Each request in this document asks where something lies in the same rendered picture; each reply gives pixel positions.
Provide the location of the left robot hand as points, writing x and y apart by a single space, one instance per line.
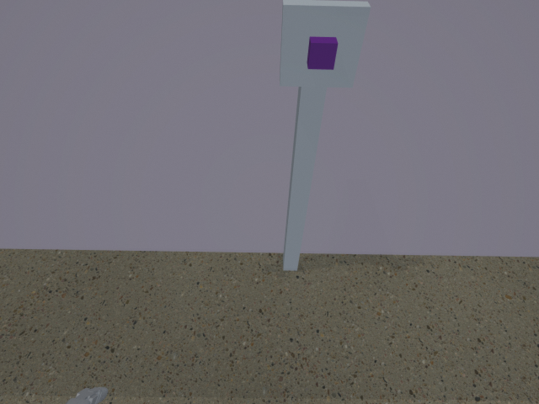
89 396

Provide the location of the button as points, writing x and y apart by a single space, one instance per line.
322 52

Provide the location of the panel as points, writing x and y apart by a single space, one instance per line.
302 19

